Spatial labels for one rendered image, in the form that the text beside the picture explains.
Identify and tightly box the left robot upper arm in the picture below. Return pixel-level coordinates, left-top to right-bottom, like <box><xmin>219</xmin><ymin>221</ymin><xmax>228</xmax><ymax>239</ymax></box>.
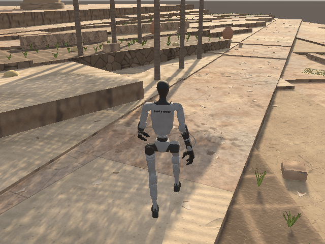
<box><xmin>139</xmin><ymin>102</ymin><xmax>152</xmax><ymax>129</ymax></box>

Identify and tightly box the left robot thigh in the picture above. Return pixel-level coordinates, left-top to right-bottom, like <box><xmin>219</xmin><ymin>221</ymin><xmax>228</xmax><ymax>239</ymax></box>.
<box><xmin>145</xmin><ymin>142</ymin><xmax>157</xmax><ymax>185</ymax></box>

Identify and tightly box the left robot forearm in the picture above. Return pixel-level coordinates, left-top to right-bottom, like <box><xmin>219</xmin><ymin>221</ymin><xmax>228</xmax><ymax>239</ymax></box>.
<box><xmin>138</xmin><ymin>121</ymin><xmax>144</xmax><ymax>135</ymax></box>

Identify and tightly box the right robot forearm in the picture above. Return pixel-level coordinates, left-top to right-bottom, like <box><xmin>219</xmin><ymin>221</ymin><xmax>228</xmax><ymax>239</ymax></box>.
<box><xmin>181</xmin><ymin>124</ymin><xmax>193</xmax><ymax>151</ymax></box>

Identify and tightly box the robot left hand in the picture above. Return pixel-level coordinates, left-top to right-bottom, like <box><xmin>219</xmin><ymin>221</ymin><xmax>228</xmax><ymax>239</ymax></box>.
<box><xmin>138</xmin><ymin>132</ymin><xmax>150</xmax><ymax>141</ymax></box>

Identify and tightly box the right robot upper arm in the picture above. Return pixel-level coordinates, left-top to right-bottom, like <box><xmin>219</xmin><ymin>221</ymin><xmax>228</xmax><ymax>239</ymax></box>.
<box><xmin>173</xmin><ymin>103</ymin><xmax>186</xmax><ymax>132</ymax></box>

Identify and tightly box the robot right foot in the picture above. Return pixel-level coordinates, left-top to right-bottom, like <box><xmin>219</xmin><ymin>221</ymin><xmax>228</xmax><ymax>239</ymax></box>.
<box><xmin>174</xmin><ymin>182</ymin><xmax>181</xmax><ymax>192</ymax></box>

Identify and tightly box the robot right hand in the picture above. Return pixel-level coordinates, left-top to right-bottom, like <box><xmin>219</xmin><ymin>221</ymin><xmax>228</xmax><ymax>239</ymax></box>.
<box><xmin>182</xmin><ymin>150</ymin><xmax>194</xmax><ymax>165</ymax></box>

